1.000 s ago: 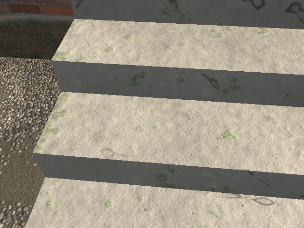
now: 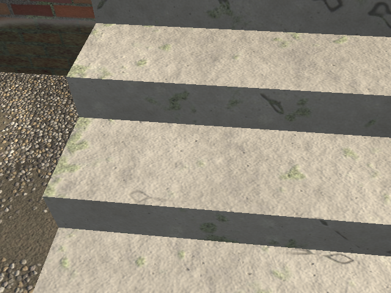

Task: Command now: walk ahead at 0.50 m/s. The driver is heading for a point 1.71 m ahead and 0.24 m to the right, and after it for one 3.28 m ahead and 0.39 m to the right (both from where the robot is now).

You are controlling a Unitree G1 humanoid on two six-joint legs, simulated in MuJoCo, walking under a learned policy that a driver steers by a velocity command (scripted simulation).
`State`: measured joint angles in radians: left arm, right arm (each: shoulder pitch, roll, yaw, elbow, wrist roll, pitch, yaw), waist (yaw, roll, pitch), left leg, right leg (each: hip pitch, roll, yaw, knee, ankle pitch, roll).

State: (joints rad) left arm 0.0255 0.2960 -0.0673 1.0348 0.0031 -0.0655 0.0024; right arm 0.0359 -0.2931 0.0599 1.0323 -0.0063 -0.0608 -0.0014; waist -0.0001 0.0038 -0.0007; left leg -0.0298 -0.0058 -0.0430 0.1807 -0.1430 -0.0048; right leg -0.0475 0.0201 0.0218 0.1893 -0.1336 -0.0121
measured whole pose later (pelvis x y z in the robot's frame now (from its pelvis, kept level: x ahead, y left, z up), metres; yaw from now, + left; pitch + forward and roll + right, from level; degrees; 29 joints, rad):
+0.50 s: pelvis +0.00 +0.00 +0.00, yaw +0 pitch -1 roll +0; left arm 0.04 0.30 -0.06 1.05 0.00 -0.06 0.00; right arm 0.05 -0.30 0.05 1.05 -0.01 -0.06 0.00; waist 0.00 0.00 0.01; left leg -0.04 -0.01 -0.04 0.21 -0.16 0.00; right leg -0.06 0.02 0.02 0.21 -0.15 -0.01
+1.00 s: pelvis -0.01 +0.00 +0.00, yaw +0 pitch +0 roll +0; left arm 0.14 0.30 -0.01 1.09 0.01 -0.03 0.00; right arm 0.17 -0.30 0.00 1.11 -0.01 -0.01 -0.03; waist 0.00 0.00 0.01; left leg -0.11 -0.01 -0.04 0.31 -0.19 0.00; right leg -0.13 0.01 0.02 0.31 -0.18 -0.01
